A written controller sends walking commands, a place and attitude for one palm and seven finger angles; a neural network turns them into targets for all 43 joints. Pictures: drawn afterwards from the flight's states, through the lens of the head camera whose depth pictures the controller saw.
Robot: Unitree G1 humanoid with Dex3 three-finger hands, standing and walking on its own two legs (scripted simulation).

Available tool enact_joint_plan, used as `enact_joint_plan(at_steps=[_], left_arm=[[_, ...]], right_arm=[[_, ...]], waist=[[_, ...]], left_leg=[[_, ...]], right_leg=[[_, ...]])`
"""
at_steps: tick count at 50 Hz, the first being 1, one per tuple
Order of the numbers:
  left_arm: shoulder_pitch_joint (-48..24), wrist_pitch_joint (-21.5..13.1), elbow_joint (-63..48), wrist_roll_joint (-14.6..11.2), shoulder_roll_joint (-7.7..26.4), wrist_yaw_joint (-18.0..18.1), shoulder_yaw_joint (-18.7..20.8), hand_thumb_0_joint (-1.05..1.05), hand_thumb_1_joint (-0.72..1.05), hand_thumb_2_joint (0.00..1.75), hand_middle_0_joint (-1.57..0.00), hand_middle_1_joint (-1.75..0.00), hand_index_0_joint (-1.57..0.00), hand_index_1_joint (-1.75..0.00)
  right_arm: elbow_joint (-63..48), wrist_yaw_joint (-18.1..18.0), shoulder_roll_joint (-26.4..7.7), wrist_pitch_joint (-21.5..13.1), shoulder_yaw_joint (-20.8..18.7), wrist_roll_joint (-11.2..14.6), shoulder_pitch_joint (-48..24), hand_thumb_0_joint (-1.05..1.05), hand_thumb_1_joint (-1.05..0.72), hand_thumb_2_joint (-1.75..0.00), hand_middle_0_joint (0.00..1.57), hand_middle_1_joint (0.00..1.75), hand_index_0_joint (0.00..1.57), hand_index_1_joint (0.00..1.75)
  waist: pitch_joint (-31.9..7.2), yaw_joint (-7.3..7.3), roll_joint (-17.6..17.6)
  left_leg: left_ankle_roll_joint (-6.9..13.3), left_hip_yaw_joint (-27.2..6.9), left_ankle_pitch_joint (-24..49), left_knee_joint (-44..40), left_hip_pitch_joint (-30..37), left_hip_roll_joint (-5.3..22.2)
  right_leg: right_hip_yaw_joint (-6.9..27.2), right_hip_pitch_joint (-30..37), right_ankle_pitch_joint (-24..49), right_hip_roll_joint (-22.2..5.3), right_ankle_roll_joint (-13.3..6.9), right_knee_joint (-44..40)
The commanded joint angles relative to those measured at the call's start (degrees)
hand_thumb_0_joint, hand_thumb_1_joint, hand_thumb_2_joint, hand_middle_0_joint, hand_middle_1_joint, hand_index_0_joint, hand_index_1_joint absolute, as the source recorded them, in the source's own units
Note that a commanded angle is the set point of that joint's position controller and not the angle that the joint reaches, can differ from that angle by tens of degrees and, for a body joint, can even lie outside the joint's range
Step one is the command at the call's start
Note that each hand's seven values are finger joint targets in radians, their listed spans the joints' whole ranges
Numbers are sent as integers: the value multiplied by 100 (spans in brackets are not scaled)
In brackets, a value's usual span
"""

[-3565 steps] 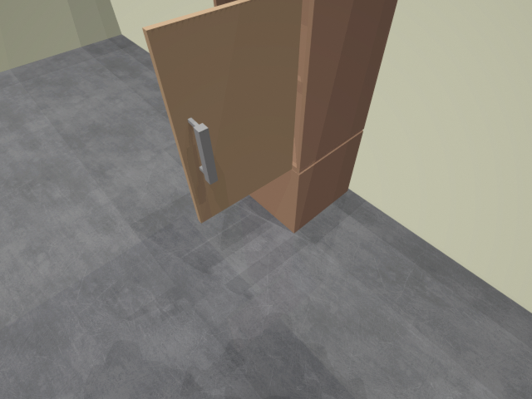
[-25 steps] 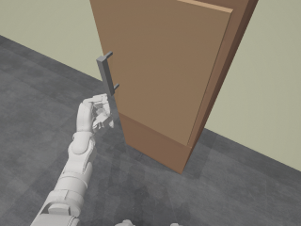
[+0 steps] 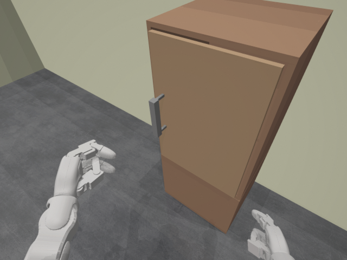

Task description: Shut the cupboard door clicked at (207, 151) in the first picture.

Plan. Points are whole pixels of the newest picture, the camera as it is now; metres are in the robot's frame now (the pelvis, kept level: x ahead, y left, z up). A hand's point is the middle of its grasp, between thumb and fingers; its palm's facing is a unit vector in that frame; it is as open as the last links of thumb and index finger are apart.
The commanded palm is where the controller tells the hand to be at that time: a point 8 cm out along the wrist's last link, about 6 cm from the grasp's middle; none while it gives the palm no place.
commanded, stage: draw the hand back to the body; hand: left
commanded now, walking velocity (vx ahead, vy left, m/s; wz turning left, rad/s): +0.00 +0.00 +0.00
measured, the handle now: (159, 115) +0.63 +0.12 -0.05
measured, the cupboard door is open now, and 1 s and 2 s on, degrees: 0 0 0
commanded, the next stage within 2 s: step back with the hand held close in 0.72 s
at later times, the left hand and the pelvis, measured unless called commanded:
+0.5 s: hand (19, 190) +0.18 +0.28 +0.16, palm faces +0.48 -0.78 -0.41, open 7.0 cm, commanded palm +0.14 +0.31 +0.18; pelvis +0.00 +0.01 +0.01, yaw +1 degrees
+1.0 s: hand (35, 187) +0.19 +0.26 +0.16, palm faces +0.43 -0.79 -0.44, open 7.4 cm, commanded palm +0.14 +0.29 +0.18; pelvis +0.00 -0.01 +0.00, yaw +0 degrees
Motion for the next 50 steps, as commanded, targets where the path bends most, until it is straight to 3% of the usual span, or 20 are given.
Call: enact_joint_plan(at_steps=[1,5,8,11,17,18,20,24,29,30,34,38,42,43,44,46,50], left_arm=[[-598,-242,-2006,-18,965,86,827,0,90,90,-64,-78,-64,-78],[-47,-174,-2366,-16,1254,121,1358,0,90,90,-53,-66,-53,-66],[332,-181,-2784,-15,1306,151,1601,0,90,90,-45,-57,-45,-57],[707,-189,-3115,-17,1365,165,1801,0,90,90,-36,-48,-36,-48],[1486,-280,-3326,-64,1800,242,2630,0,90,90,-20,-30,-20,-30],[1474,-276,-3153,-58,1510,216,2377,0,90,90,-20,-30,-20,-30],[1407,-239,-2880,-34,1241,194,2124,0,90,90,-20,-30,-20,-30],[1004,-283,-2827,20,1319,261,2106,0,90,90,-20,-30,-20,-30],[982,-430,-3352,33,1598,317,2300,0,90,90,-20,-30,-20,-30],[1044,-424,-3391,18,1810,338,2489,0,90,90,-20,-30,-20,-30],[1244,-434,-3271,12,1656,330,2441,0,90,90,-20,-30,-20,-30],[1368,-394,-2934,-31,1519,265,2415,0,90,90,-20,-30,-20,-30],[1490,-382,-2788,-78,1439,210,2365,0,90,90,-20,-30,-20,-30],[816,-648,-3217,-4,2088,264,2984,0,90,90,-20,-30,-20,-30],[1276,-711,-2790,-23,1739,248,2727,0,90,90,-20,-30,-20,-30],[1438,-773,-2805,20,1624,246,2559,0,90,90,-20,-30,-20,-30],[1577,-851,-3079,46,1702,312,2580,0,90,90,-20,-30,-20,-30]], right_arm=[[-773,-27,-622,-395,-260,-74,-539,0,-90,-90,20,30,20,30],[-710,12,-620,-464,-276,-122,-602,0,-90,-90,20,30,20,30],[-680,56,-591,-544,-280,-133,-566,0,-90,-90,20,30,20,30],[-629,109,-610,-648,-317,-136,-539,0,-90,-90,20,30,20,30],[-541,128,-648,-800,-408,-140,-530,0,-90,-90,20,30,20,30],[-507,124,-651,-809,-412,-144,-524,0,-90,-90,20,30,20,30],[-466,123,-722,-829,-455,-142,-507,0,-90,-90,20,30,20,30],[-438,57,-771,-870,-486,-147,-482,0,-90,-90,20,30,20,30],[-430,9,-697,-1024,-451,-172,-580,0,-90,-90,20,30,20,30],[-399,-2,-727,-1060,-448,-192,-578,0,-90,-90,20,30,20,30],[-352,17,-635,-1102,-407,-179,-601,0,-90,-90,20,30,20,30],[-332,38,-645,-1061,-435,-175,-562,0,-90,-90,20,30,20,30],[-368,63,-669,-996,-475,-164,-544,0,-90,-90,20,30,20,30],[-522,43,-835,-896,-563,-126,-477,0,-90,-90,20,30,20,30],[-396,12,-770,-840,-546,-173,-472,0,-90,-90,20,30,20,30],[-393,17,-757,-757,-557,-192,-513,0,-90,-90,20,30,20,30],[-428,-17,-801,-634,-627,-182,-483,0,-90,-90,20,30,20,30]], waist=[[-762,-40,-134],[-518,42,-174],[-615,78,186],[-589,85,331],[-376,181,110],[-259,118,-8],[103,42,-283],[44,26,-186],[-414,152,102],[-501,195,129],[-75,181,322],[172,152,89],[0,154,-177],[58,-51,-96],[10,-96,-293],[-79,-120,-360],[-622,-128,-156]], left_leg=[[-298,-605,1761,-708,1027,522],[-347,-599,1868,-816,946,537],[-444,-646,2259,-821,1064,561],[-512,-697,2472,-833,1120,608],[-496,-659,2081,-889,838,594],[-477,-649,1905,-911,834,579],[-443,-680,1497,-989,727,604],[-356,-721,767,-1071,720,553],[-299,-612,958,-1003,790,466],[-293,-591,1046,-966,736,458],[-334,-509,1262,-935,640,438],[-318,-446,1260,-934,590,466],[-264,-390,1285,-899,646,464],[-98,-594,783,-578,293,580],[-86,-620,695,-396,389,532],[-112,-609,830,-245,398,540],[-136,-567,1585,-230,459,644]], right_leg=[[131,116,1579,-255,42,-580],[101,241,1567,-242,44,-733],[68,357,1646,-264,40,-713],[56,367,1626,-272,51,-741],[48,404,1465,-258,54,-796],[40,295,1391,-268,69,-808],[37,55,1117,-252,85,-905],[89,-12,734,-287,106,-888],[131,334,864,-314,61,-856],[164,446,949,-317,58,-888],[153,298,1123,-311,33,-908],[162,167,1120,-307,61,-963],[201,223,1168,-342,92,-972],[855,-79,1218,-710,79,-1182],[979,-263,1153,-892,21,-1268],[1083,-357,1449,-1047,-20,-1216],[872,-72,2365,-1048,70,-706]])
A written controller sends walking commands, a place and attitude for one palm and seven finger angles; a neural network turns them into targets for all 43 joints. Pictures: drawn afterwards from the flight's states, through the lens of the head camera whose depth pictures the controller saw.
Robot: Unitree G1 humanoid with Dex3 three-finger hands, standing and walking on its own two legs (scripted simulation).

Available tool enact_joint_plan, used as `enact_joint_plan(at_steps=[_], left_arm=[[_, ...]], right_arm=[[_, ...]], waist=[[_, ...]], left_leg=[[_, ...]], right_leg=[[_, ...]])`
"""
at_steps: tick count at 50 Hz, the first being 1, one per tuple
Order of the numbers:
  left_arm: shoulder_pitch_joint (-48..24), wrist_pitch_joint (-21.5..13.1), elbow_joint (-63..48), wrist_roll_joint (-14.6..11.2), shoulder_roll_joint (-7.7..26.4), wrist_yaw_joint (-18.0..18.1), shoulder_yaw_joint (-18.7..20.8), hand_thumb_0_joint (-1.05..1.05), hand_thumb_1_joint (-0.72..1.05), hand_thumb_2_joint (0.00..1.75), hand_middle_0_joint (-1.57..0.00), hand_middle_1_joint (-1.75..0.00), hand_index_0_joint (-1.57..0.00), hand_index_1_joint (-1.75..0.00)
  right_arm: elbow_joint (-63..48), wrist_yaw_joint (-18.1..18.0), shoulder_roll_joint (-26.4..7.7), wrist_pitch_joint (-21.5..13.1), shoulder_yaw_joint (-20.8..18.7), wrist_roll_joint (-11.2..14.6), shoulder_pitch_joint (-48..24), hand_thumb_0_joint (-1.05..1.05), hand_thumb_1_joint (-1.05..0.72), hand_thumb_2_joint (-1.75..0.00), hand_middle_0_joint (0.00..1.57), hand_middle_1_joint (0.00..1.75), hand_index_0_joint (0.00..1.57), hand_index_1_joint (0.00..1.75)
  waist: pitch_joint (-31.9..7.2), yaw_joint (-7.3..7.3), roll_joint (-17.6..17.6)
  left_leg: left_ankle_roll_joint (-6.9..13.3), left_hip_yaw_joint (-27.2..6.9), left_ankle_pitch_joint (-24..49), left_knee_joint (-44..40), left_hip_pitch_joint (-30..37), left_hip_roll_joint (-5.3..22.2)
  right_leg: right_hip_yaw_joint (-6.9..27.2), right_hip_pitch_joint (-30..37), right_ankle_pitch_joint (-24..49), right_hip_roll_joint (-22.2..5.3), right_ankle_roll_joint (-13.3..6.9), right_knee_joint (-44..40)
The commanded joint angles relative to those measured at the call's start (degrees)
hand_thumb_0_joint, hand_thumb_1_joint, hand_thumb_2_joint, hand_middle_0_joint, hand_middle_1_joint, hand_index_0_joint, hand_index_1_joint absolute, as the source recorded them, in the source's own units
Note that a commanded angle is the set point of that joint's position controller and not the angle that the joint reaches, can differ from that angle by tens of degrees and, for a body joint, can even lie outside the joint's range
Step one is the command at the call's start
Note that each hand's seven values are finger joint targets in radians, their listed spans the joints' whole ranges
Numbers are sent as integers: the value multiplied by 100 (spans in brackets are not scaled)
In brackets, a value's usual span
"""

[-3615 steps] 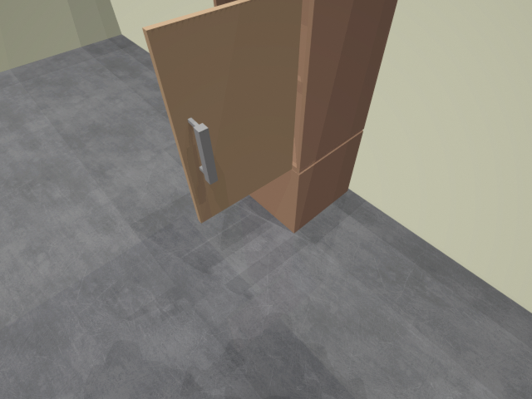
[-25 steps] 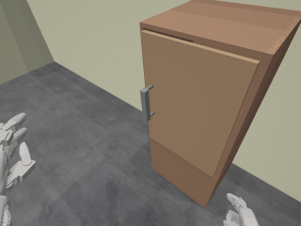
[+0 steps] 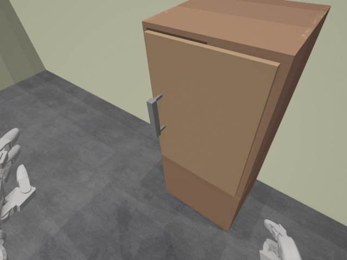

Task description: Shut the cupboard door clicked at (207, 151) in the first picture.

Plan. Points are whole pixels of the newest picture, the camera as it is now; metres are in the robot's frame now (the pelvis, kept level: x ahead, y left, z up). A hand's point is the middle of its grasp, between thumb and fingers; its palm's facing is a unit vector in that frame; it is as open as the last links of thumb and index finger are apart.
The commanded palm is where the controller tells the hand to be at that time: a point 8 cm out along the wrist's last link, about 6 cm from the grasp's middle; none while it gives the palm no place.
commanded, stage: step back with the hand held close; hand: left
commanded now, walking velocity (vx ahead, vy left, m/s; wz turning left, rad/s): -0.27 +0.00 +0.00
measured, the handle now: (158, 115) +0.63 +0.12 -0.05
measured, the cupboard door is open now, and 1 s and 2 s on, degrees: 0 0 0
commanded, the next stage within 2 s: stop stepping back and stand still in 1.34 s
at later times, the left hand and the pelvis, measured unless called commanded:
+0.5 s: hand out of the picture +0.14 +0.29 +0.15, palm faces +0.41 -0.78 -0.48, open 7.4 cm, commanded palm +0.08 +0.32 +0.18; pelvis -0.06 +0.03 -0.01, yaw -1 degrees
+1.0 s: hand out of the picture +0.06 +0.31 +0.16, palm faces +0.48 -0.75 -0.46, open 7.4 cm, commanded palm -0.02 +0.34 +0.18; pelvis -0.13 +0.03 -0.03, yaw +4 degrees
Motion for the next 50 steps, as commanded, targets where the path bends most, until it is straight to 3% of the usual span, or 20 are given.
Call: enact_joint_plan(at_steps=[1,6,11,16,19,20,22,25,29,30,31,35,36,39,41,43,45,47,48,50], left_arm=[[-333,-433,-1377,19,1284,151,749,0,90,90,-20,-30,-20,-30],[-48,-356,-1612,-1,1529,224,1027,0,90,90,-20,-30,-20,-30],[312,-313,-1450,-39,1457,247,1057,0,90,90,-20,-30,-20,-30],[293,-389,-1421,-4,1438,275,1015,0,90,90,-20,-30,-20,-30],[112,-480,-1532,94,1422,294,1013,0,90,90,-20,-30,-20,-30],[-5,-527,-1600,131,1530,305,1116,0,90,90,-20,-30,-20,-30],[-136,-598,-1652,223,1383,308,1023,0,90,90,-20,-30,-20,-30],[-463,-689,-1873,337,1503,307,1150,0,90,90,-20,-30,-20,-30],[-361,-757,-1812,347,1396,290,1148,0,90,90,-20,-30,-20,-30],[-249,-782,-1789,343,1555,293,1334,0,90,90,-20,-30,-20,-30],[-152,-807,-1790,287,1347,281,1147,0,90,90,-20,-30,-20,-30],[-150,-863,-1850,310,1400,301,1228,0,90,90,-20,-30,-20,-30],[-207,-865,-1853,299,1284,311,1075,0,90,90,-20,-30,-20,-30],[-322,-903,-1932,285,1362,379,1048,0,90,90,-20,-30,-20,-30],[-258,-928,-1941,282,1418,409,1101,0,90,90,-20,-30,-20,-30],[-229,-964,-1966,287,1489,424,1198,0,90,90,-20,-30,-20,-30],[-190,-1009,-1985,316,1550,422,1365,0,90,90,-20,-30,-20,-30],[-293,-1047,-2106,324,1481,372,1414,0,90,90,-20,-30,-20,-30],[-311,-1038,-2094,312,1538,348,1481,0,90,90,-20,-30,-20,-30],[-384,-1045,-2321,297,1621,305,1546,0,90,90,-20,-30,-20,-30]], right_arm=[[-958,-105,-610,-148,-313,28,-644,0,-90,-90,20,30,20,30],[-1138,-180,-596,55,-327,44,-644,0,-90,-90,20,30,20,30],[-1214,-173,-610,192,-353,56,-588,0,-90,-90,20,30,20,30],[-1237,-197,-650,158,-341,50,-592,0,-90,-90,20,30,20,30],[-1272,-217,-718,83,-345,36,-568,0,-90,-90,20,30,20,30],[-1270,-242,-756,51,-348,8,-637,0,-90,-90,20,30,20,30],[-1282,-247,-753,-16,-340,0,-539,0,-90,-90,20,30,20,30],[-1252,-258,-811,-127,-382,-60,-509,0,-90,-90,20,30,20,30],[-1215,-209,-763,-239,-405,-77,-410,0,-90,-90,20,30,20,30],[-1181,-199,-790,-261,-427,-105,-382,0,-90,-90,20,30,20,30],[-1179,-172,-701,-271,-393,-75,-359,0,-90,-90,20,30,20,30],[-1095,-104,-753,-294,-458,-83,-331,0,-90,-90,20,30,20,30],[-1084,-94,-695,-298,-421,-81,-332,0,-90,-90,20,30,20,30],[-1006,-85,-647,-330,-410,-90,-333,0,-90,-90,20,30,20,30],[-980,-100,-608,-350,-396,-95,-359,0,-90,-90,20,30,20,30],[-1011,-116,-634,-364,-400,-82,-380,0,-90,-90,20,30,20,30],[-1013,-152,-704,-410,-421,-91,-462,0,-90,-90,20,30,20,30],[-1029,-163,-722,-457,-424,-116,-526,0,-90,-90,20,30,20,30],[-1001,-163,-699,-474,-444,-151,-521,0,-90,-90,20,30,20,30],[-988,-116,-679,-534,-498,-154,-510,0,-90,-90,20,30,20,30]], waist=[[-738,-121,-249],[-1043,-113,-257],[-832,-141,-408],[-471,-136,-302],[-251,-146,-129],[-208,-129,74],[-89,-148,144],[-150,-118,318],[-168,-152,115],[-250,-143,7],[-293,-175,-156],[-348,-202,-415],[-255,-233,-467],[-281,-255,-543],[-321,-252,-497],[-333,-248,-365],[-354,-213,107],[-391,-146,605],[-439,-131,618],[-614,-124,571]], left_leg=[[-99,-552,1815,-59,412,585],[-130,-596,2864,-47,307,727],[-133,-693,2283,-141,-192,793],[-23,-962,823,-618,-913,913],[129,-1204,-771,-1071,-1743,1043],[201,-1316,-1357,-1276,-2107,1104],[283,-1521,-2126,-1532,-2677,1217],[362,-1766,-2716,-1819,-3120,1380],[359,-1716,-2635,-1637,-3119,1362],[333,-1674,-2499,-1529,-2999,1301],[252,-1519,-2174,-1295,-2729,1154],[169,-1165,-2125,-612,-2517,929],[120,-1130,-1918,-419,-2360,873],[29,-1054,-1508,-105,-1803,796],[12,-1043,-1398,-153,-1728,824],[81,-1143,-1705,-405,-1936,928],[226,-1464,-2378,-1020,-2708,1236],[397,-1912,-3034,-1796,-3514,1781],[429,-1989,-3023,-1969,-3614,1961],[373,-1829,-2754,-1913,-3256,2005]], right_leg=[[864,-165,2334,-1113,116,-57],[693,95,2980,-936,177,461],[817,7,2425,-927,139,481],[798,-74,1085,-753,198,436],[761,254,440,-581,253,605],[742,469,307,-517,283,708],[644,763,157,-402,316,1000],[492,1109,159,-202,364,1476],[547,1072,287,-156,320,1556],[624,1024,318,-183,299,1437],[723,782,382,-298,227,1209],[1320,204,-60,-644,68,822],[1474,-143,-151,-779,5,696],[1623,-843,-352,-925,-58,408],[1538,-901,-362,-908,-41,403],[1309,-752,-453,-693,59,629],[976,-9,-277,-369,173,1288],[457,762,-119,39,316,2356],[348,902,-281,105,337,2696],[319,758,-615,150,305,2854]])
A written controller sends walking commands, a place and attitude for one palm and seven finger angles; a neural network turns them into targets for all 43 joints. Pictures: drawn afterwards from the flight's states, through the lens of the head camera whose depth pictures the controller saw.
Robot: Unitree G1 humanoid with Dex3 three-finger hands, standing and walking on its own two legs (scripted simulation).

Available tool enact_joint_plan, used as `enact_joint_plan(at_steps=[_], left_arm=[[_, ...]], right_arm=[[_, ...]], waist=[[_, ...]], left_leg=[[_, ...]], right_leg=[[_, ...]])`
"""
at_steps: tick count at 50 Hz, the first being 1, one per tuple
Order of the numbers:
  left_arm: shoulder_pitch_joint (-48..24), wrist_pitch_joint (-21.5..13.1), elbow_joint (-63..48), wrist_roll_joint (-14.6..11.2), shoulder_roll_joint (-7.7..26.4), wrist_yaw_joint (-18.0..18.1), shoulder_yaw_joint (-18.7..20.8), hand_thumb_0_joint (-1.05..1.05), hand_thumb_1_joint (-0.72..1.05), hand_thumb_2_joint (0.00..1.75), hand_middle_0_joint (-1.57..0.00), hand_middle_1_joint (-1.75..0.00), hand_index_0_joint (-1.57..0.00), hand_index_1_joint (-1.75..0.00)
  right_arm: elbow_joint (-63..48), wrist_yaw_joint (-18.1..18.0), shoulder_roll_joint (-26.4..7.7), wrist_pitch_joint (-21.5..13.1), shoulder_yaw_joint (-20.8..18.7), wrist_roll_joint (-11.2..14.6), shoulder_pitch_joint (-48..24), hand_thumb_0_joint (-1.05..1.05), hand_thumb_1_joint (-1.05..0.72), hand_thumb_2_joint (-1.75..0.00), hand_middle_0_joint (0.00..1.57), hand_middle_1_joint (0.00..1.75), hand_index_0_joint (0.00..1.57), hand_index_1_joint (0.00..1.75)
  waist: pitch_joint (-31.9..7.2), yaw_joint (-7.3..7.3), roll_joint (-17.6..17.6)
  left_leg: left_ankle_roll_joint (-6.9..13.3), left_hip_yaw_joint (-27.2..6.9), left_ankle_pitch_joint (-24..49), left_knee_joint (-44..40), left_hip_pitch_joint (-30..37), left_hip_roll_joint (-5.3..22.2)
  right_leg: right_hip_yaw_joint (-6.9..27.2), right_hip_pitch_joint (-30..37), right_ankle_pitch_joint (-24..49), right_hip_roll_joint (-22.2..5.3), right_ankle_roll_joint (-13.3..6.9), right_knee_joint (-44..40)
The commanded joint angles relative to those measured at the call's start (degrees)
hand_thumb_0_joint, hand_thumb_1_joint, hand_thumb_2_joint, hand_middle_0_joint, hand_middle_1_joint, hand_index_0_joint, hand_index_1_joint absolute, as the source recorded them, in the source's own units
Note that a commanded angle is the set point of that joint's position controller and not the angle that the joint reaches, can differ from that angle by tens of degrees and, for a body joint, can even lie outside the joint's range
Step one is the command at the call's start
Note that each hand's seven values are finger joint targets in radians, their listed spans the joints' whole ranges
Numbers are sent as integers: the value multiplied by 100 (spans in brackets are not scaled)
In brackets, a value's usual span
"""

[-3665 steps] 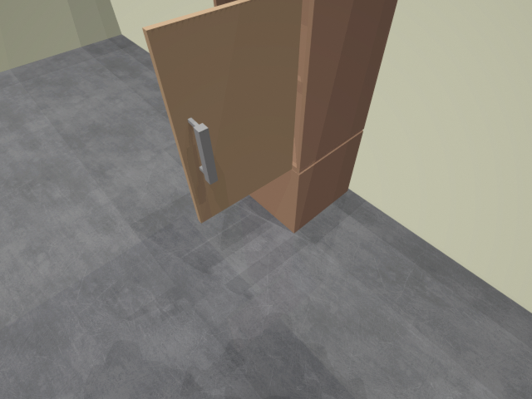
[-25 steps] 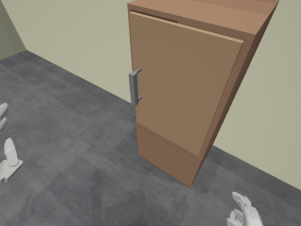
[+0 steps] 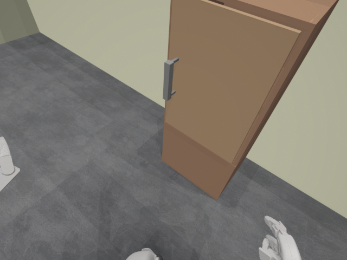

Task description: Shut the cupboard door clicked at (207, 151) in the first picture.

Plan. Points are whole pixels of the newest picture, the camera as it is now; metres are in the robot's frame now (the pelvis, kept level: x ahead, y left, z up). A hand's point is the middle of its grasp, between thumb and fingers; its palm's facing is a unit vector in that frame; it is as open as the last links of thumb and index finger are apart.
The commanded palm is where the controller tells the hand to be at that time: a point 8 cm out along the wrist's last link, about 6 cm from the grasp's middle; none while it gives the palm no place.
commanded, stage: step back with the hand held close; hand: left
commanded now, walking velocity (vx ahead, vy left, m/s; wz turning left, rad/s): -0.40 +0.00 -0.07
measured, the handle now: (171, 79) +0.76 +0.04 -0.02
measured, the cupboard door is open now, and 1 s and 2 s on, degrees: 0 0 0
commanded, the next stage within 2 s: stop stepping back and stand still in 0.34 s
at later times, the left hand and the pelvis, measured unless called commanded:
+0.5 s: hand out of the picture +0.09 +0.25 +0.20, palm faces +0.31 -0.83 -0.46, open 7.4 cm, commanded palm +0.02 +0.30 +0.20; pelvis -0.14 +0.01 +0.00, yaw -4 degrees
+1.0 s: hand out of the picture +0.02 +0.27 +0.20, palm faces +0.25 -0.77 -0.58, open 7.4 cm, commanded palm -0.03 +0.31 +0.20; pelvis -0.21 +0.04 +0.02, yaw -10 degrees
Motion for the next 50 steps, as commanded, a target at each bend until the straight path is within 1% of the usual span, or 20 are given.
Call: enact_joint_plan(at_steps=[1,6,8,11,14,17,19,20,22,23,24,27,30,31,33,35,44,46,48,50], left_arm=[[-279,-394,-1489,-94,1089,66,973,0,90,90,-20,-30,-20,-30],[27,-444,-1251,-379,823,-5,673,0,90,90,-20,-30,-20,-30],[-196,-566,-1365,-387,871,20,570,0,90,90,-20,-30,-20,-30],[-979,-678,-1691,-209,1147,167,540,0,90,90,-20,-30,-20,-30],[-1081,-468,-1720,-238,1332,82,682,0,90,90,-20,-30,-20,-30],[-366,-302,-1366,-409,1249,-59,872,0,90,90,-20,-30,-20,-30],[-86,-254,-1335,-537,1374,-76,1179,0,90,90,-20,-30,-20,-30],[164,-235,-1250,-598,1496,-81,1328,0,90,90,-20,-30,-20,-30],[556,-318,-1362,-550,1440,-42,1194,0,90,90,-20,-30,-20,-30],[675,-339,-1557,-482,1506,-18,1100,0,90,90,-20,-30,-20,-30],[846,-193,-1441,-368,1510,16,1202,0,90,90,-20,-30,-20,-30],[-24,91,-1399,-230,1108,76,707,0,90,90,-20,-30,-20,-30],[-1695,111,-884,-137,807,229,37,0,90,90,-20,-30,-20,-30],[-1977,71,-804,-88,753,258,-62,0,90,90,-20,-30,-20,-30],[-2245,20,-1197,35,953,311,-24,0,90,90,-20,-30,-20,-30],[-1656,-17,-1920,-93,1243,212,309,0,90,90,-20,-30,-20,-30],[1055,178,-1178,-196,1122,184,840,0,90,90,-20,-30,-20,-30],[913,314,-665,-210,1042,173,773,0,90,90,-20,-30,-20,-30],[322,356,-389,-183,1199,200,836,0,90,90,-20,-30,-20,-30],[-147,104,-255,-244,1370,300,1050,0,90,90,-20,-30,-20,-30]], right_arm=[[-835,-4,-795,-403,-365,-19,-608,0,-90,-90,20,30,20,30],[-548,83,-640,-560,-324,3,-473,0,-90,-90,20,30,20,30],[-373,109,-604,-582,-309,-7,-363,0,-90,-90,20,30,20,30],[-168,27,-439,-647,-277,-12,-376,0,-90,-90,20,30,20,30],[-394,-88,-584,-695,-415,166,-657,0,-90,-90,20,30,20,30],[-589,28,-600,-636,-317,15,-956,0,-90,-90,20,30,20,30],[-659,49,-641,-439,-310,-133,-1003,0,-90,-90,20,30,20,30],[-673,67,-605,-331,-344,-161,-1014,0,-90,-90,20,30,20,30],[-648,97,-377,-277,-356,93,-820,0,-90,-90,20,30,20,30],[-636,92,-402,-336,-399,146,-682,0,-90,-90,20,30,20,30],[-491,164,-430,-249,-413,77,-620,0,-90,-90,20,30,20,30],[-687,40,-283,-129,-127,28,-481,0,-90,-90,20,30,20,30],[-191,-173,-658,-481,-118,51,-189,0,-90,-90,20,30,20,30],[-200,-195,-796,-605,-213,42,-22,0,-90,-90,20,30,20,30],[-471,-250,-760,-734,-305,128,-148,0,-90,-90,20,30,20,30],[-258,-132,-525,-840,-230,-35,-168,0,-90,-90,20,30,20,30],[-533,33,-412,-303,-94,-98,-440,0,-90,-90,20,30,20,30],[-462,-15,-371,-134,-99,-82,-394,0,-90,-90,20,30,20,30],[-452,-2,-415,40,-183,-29,-266,0,-90,-90,20,30,20,30],[-384,10,-556,-143,-179,-145,-293,0,-90,-90,20,30,20,30]], waist=[[-890,182,923],[-1010,170,791],[-1279,149,334],[-1970,58,-273],[-2185,8,14],[-1425,196,1321],[-1248,215,1966],[-1271,277,1937],[-1146,277,-355],[-643,239,-1691],[-147,194,-1789],[134,-26,-670],[358,-158,751],[93,-80,1332],[-515,94,1009],[-922,-84,1742],[-541,92,1329],[-497,79,631],[-279,94,-1338],[-190,5,-766]], left_leg=[[-38,-2044,-3422,-2741,-1437,1835],[-794,-1363,-2225,-2418,715,1538],[-1146,-1057,-1130,-1644,1831,1253],[-972,11,1489,-374,3194,692],[-463,-325,2674,-749,3883,979],[-626,-1119,-964,-2787,1700,1701],[-1667,-1124,-3057,-3422,73,1698],[-1740,-850,-2921,-3108,-153,1426],[-1563,479,-1664,961,1326,206],[-1377,-380,-1793,3230,1654,-279],[-1186,-985,-1770,4568,664,-85],[-874,-929,-2094,2187,401,699],[-859,-393,-945,-1435,719,312],[-644,-1234,-304,-1757,1052,816],[-263,-2217,-438,-1790,1671,1532],[-554,-3080,-1278,-2550,1986,1507],[-472,-1367,-3210,-2502,42,1119],[-593,-916,-2724,-1219,-568,801],[-738,-379,-1948,1786,-1846,182],[-841,-396,-1584,2587,-1792,304]], right_leg=[[-64,2124,-718,76,-38,961],[-249,951,-1363,-136,-236,-1328],[452,318,-973,-579,-433,-2372],[872,-34,2160,-1347,-311,-2252],[-41,-68,2488,-491,448,-1073],[-407,729,-1938,119,-5,-320],[-811,1747,-2127,314,-423,-43],[-811,1985,-1970,251,-515,-510],[581,-384,-1828,-1358,-754,-2683],[2255,-2252,-2513,-2700,-1200,-3627],[2377,-2514,-2890,-2979,-1610,-3627],[604,-1292,-1850,-1841,-828,-2584],[-219,330,-228,-1054,-273,-931],[-271,323,-166,-782,-31,-310],[-161,-26,-726,-494,97,-209],[-58,-343,-1100,-353,61,971],[-1134,1869,-1031,78,-250,-1265],[-533,2563,-1053,-453,-539,-2059],[2678,2454,-2035,-2584,-1468,-3323],[1934,2530,1357,-2576,-1497,-2849]])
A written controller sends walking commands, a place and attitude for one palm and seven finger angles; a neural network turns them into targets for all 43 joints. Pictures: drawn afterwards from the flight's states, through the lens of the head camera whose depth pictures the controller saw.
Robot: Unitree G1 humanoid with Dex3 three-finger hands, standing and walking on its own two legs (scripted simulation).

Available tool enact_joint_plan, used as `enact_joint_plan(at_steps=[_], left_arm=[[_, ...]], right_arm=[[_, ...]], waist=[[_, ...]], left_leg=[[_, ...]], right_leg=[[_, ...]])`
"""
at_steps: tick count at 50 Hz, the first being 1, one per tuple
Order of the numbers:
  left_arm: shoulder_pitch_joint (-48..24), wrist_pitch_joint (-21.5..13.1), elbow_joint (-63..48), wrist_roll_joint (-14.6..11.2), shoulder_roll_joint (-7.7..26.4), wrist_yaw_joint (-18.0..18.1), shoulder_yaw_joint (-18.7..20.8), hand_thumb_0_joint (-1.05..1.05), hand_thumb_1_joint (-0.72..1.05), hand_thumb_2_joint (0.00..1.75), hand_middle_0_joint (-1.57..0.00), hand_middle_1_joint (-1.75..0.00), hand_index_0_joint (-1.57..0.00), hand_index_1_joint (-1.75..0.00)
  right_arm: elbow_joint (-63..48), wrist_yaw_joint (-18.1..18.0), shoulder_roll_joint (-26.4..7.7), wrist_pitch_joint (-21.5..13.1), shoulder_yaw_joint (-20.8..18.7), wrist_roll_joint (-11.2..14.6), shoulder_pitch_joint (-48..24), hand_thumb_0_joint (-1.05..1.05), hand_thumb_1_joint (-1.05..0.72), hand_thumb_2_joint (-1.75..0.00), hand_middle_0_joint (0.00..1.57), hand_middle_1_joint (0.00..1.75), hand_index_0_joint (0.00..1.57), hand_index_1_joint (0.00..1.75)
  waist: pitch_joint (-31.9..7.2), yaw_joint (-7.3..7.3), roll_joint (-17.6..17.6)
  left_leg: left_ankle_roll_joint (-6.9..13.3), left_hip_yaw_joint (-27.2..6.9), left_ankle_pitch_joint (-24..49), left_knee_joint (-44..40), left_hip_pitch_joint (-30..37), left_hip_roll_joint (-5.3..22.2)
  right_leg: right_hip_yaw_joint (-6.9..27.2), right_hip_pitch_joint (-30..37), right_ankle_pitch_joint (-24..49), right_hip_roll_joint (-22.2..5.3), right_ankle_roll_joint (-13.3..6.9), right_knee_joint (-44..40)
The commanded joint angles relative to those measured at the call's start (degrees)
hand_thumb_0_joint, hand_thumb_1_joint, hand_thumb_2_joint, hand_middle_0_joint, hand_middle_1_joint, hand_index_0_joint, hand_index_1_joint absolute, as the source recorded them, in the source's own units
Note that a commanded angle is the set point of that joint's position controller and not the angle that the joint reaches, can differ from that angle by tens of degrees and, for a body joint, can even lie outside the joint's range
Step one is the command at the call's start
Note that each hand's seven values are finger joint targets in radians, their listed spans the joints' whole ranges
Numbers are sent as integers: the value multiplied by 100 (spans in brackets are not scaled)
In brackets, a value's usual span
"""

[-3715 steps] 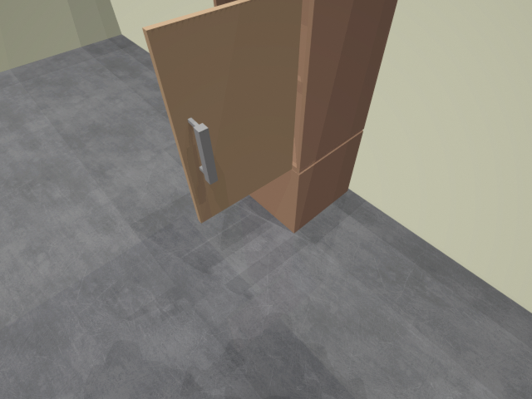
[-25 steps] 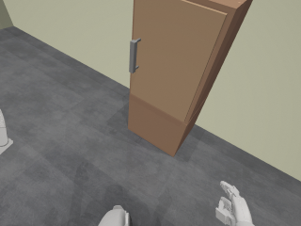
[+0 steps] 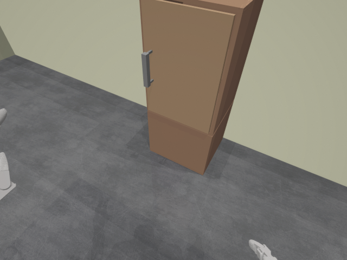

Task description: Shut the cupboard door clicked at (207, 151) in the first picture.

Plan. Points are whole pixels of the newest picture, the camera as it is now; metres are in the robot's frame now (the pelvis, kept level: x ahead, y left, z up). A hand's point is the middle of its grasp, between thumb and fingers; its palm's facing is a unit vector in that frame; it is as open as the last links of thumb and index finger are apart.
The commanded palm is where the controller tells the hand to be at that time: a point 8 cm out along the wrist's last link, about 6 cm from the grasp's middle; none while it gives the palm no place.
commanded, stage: stop stepping back and stand still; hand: left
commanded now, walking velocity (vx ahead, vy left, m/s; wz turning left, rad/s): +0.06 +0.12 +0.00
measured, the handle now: (148, 68) +0.96 +0.16 -0.04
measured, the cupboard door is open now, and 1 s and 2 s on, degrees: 0 0 0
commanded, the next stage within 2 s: let the arm hang, fingers relaxed in 0.88 s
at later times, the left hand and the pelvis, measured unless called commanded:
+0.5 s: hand (10, 153) +0.24 +0.30 +0.19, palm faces +0.44 -0.71 -0.55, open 7.4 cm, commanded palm +0.17 +0.33 +0.18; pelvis +0.05 +0.02 -0.01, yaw +3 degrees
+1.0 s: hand (17, 153) +0.27 +0.31 +0.16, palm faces +0.36 -0.78 -0.52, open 7.4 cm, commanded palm none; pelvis +0.07 +0.05 +0.00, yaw +1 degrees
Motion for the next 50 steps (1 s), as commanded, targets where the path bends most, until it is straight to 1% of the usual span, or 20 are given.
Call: enact_joint_plan(at_steps=[1,6,10,12,13,15,16,17,21,22,25,26,30,34,36,39,44,48,49,50], left_arm=[[-836,-204,318,-84,331,284,566,0,90,90,-20,-30,-20,-30],[-1987,-357,-404,57,105,228,-229,0,90,90,-20,-30,-20,-30],[-2449,-495,-1178,109,594,316,97,0,90,90,-20,-30,-20,-30],[-2010,-535,-1366,54,601,313,281,0,90,90,-20,-30,-20,-30],[-1713,-568,-1466,3,649,314,462,0,90,90,-20,-30,-20,-30],[-1089,-620,-1386,-56,633,320,746,0,90,90,-20,-30,-20,-30],[-1158,-653,-1409,-87,569,312,725,0,90,90,-20,-30,-20,-30],[-1083,-638,-1274,-67,786,283,982,0,90,90,-20,-30,-20,-30],[-216,-494,-791,-143,391,161,886,0,90,90,-20,-30,-20,-30],[30,-444,-663,-155,362,141,866,0,90,90,-20,-30,-20,-30],[70,-251,-321,-229,152,140,596,0,90,90,-20,-30,-20,-30],[-20,-194,-368,-211,68,153,398,0,90,90,-20,-30,-20,-30],[-1306,-200,-612,-50,371,200,300,0,90,90,-20,-30,-20,-30],[-1916,-239,-1096,43,424,221,156,0,90,90,-20,-30,-20,-30],[-1729,-258,-1318,40,384,212,156,0,90,90,-20,-30,-20,-30],[-749,-293,-1240,-24,372,208,420,0,90,90,-20,-30,-20,-30],[52,-332,-704,-158,343,185,702,0,90,90,-20,-30,-20,-30],[143,-241,-506,-221,330,141,674,0,90,90,-20,-30,-20,-30],[-962,581,3134,212,-701,-598,-2166,0,90,90,-20,-30,-20,-30],[-1040,954,3491,272,-868,-728,-2071,0,90,90,-20,-30,-20,-30]], right_arm=[[-642,-61,-894,-292,-441,98,-462,0,-90,-90,20,30,20,30],[-673,-179,-934,-406,-381,99,-969,0,-90,-90,20,30,20,30],[-708,-252,-961,-641,-486,93,-977,0,-90,-90,20,30,20,30],[-751,-245,-940,-652,-511,93,-829,0,-90,-90,20,30,20,30],[-805,-256,-989,-648,-550,107,-761,0,-90,-90,20,30,20,30],[-910,-230,-1154,-584,-631,135,-624,0,-90,-90,20,30,20,30],[-972,-146,-1038,-573,-573,135,-665,0,-90,-90,20,30,20,30],[-893,-146,-916,-608,-527,52,-738,0,-90,-90,20,30,20,30],[-943,-17,-922,-601,-462,213,-734,0,-90,-90,20,30,20,30],[-988,-1,-906,-554,-452,242,-756,0,-90,-90,20,30,20,30],[-961,40,-900,-426,-484,239,-692,0,-90,-90,20,30,20,30],[-915,42,-893,-368,-469,252,-693,0,-90,-90,20,30,20,30],[-845,-144,-956,-411,-371,215,-773,0,-90,-90,20,30,20,30],[-873,-216,-924,-483,-349,187,-711,0,-90,-90,20,30,20,30],[-923,-166,-902,-540,-353,210,-797,0,-90,-90,20,30,20,30],[-1002,-103,-873,-513,-317,225,-825,0,-90,-90,20,30,20,30],[-1023,-31,-874,-286,-375,248,-674,0,-90,-90,20,30,20,30],[-1102,-83,-912,-183,-392,278,-695,0,-90,-90,20,30,20,30],[-368,367,-1930,-625,-500,337,-1285,0,-90,-90,20,30,20,30],[30,400,-1762,-590,-648,131,-794,0,-90,-90,20,30,20,30]], waist=[[-266,-58,-1011],[1014,50,-407],[867,200,-728],[631,112,-207],[381,61,363],[-287,104,1845],[-317,99,1699],[-277,109,1818],[-205,129,866],[-189,108,534],[146,-4,-875],[296,-39,-1034],[-77,-14,-429],[-535,25,694],[-344,94,724],[-106,113,814],[-585,57,298],[-640,42,242],[75,-86,415],[-272,-14,404]], left_leg=[[-98,-280,-69,1909,-1867,89],[-16,277,765,791,-689,178],[93,571,1070,-303,461,8],[129,637,1523,-992,1397,-185],[209,448,1778,-1369,2014,-137],[770,-1296,3155,-1757,2949,1063],[1031,-1931,3403,-2101,2695,1393],[1088,-2065,3162,-2302,2502,1506],[424,-576,1158,-2023,1101,970],[243,-252,634,-1799,802,695],[-61,-36,475,-628,526,131],[-72,-66,664,-470,411,163],[93,-63,2459,-1417,1301,234],[418,-533,4854,-1419,2641,610],[360,-651,4159,-1607,2312,700],[187,-480,2880,-1761,1451,486],[53,-180,3639,-1251,1393,380],[87,-171,3630,-1398,1623,450],[107,-222,4105,-779,1358,404],[80,-214,3895,-863,1718,516]], right_leg=[[2242,1599,1286,-2267,-705,-772],[1079,-75,2101,-1845,-268,-945],[832,-91,2600,-1730,-105,-626],[623,-307,2554,-1555,-45,-47],[540,-437,2545,-1372,143,558],[155,-1073,495,-512,608,2074],[424,-1164,-1064,-258,632,2505],[553,-1284,-1194,-339,579,2508],[259,140,-88,-436,617,233],[444,377,318,-524,564,-182],[2192,-264,402,-1618,26,-955],[2120,-161,1153,-1740,-39,-854],[981,299,3482,-1162,423,189],[449,-206,2669,-555,687,870],[483,-133,1426,-496,639,397],[554,327,1668,-583,547,-118],[766,679,3298,-856,449,-24],[668,443,3126,-761,554,5],[418,-334,3555,-1115,428,639],[690,-602,2513,-1003,424,427]])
